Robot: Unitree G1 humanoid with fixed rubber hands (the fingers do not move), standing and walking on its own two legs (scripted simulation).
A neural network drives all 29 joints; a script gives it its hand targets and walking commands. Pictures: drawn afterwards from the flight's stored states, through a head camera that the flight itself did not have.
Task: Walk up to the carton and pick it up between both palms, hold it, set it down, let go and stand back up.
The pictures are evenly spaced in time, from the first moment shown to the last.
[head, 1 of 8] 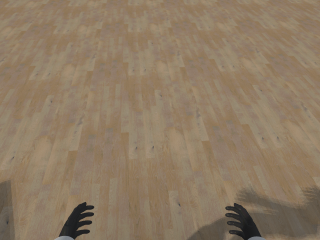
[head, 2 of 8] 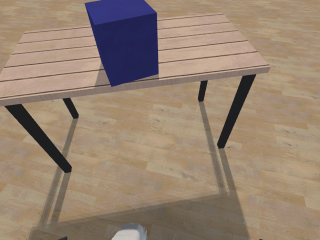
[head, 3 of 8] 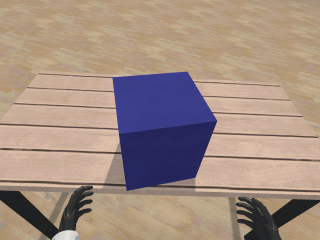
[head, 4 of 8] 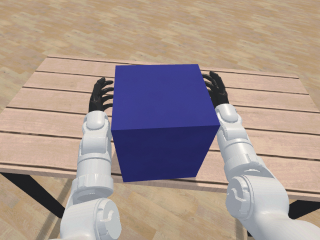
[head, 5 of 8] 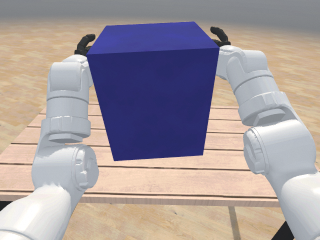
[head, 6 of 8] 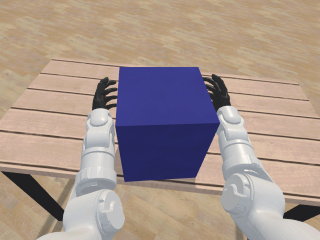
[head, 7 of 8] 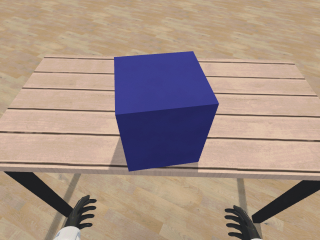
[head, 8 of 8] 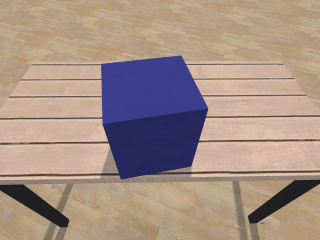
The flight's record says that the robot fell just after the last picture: no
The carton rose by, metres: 0.25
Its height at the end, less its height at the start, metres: +0.00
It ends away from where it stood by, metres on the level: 0.01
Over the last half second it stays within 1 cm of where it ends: yes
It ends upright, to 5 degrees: yes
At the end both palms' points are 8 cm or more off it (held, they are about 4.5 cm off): yes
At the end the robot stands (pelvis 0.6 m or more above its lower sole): yes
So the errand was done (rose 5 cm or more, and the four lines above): yes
